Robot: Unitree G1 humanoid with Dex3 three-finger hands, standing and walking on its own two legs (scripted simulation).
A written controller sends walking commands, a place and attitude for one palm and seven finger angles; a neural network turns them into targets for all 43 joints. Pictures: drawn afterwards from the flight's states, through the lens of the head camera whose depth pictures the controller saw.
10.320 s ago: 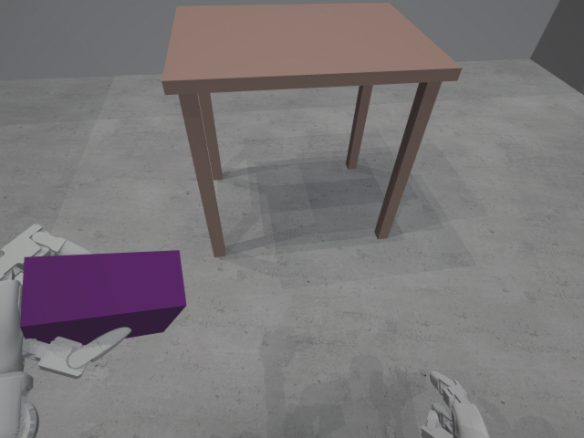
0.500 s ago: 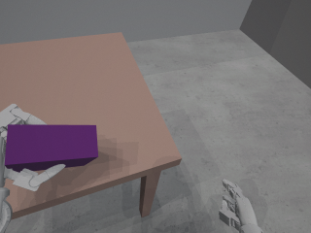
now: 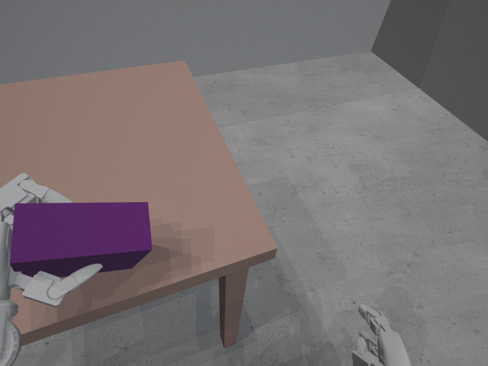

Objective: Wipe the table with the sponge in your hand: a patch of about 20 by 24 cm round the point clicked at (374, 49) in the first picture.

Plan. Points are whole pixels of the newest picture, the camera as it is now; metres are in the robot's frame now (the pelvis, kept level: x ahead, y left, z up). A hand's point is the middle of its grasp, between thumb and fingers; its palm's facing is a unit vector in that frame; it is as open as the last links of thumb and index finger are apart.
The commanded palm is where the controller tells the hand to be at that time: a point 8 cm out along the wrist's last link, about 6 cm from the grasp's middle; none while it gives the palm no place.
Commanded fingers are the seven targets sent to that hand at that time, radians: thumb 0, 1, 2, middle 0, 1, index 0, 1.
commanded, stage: shuffle to correct the standing spot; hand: left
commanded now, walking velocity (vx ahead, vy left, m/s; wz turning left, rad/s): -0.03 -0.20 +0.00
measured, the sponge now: (104, 240) +0.24 +0.21 +0.13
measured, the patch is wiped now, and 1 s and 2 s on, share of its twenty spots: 0.00 0.00 0.00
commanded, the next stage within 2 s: come to a stop and stand still in 0.38 s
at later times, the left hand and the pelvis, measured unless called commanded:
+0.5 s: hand (106, 245) +0.22 +0.19 +0.15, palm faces +0.34 -0.85 -0.39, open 10.1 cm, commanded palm +0.16 +0.23 +0.17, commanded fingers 0.00 0.10 1.30 -1.20 -1.60 -1.20 -1.60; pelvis -0.01 -0.05 +0.00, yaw -1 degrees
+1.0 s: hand (101, 232) +0.24 +0.21 +0.15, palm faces +0.27 -0.86 -0.43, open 10.1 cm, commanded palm +0.17 +0.25 +0.17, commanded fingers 0.00 0.10 1.30 -1.20 -1.60 -1.20 -1.60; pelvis +0.00 -0.02 +0.00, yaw -2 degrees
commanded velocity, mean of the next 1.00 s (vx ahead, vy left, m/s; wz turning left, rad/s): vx -0.01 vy -0.08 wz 0.00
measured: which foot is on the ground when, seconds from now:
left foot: down 0.00-1.00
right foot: down 0.00-1.00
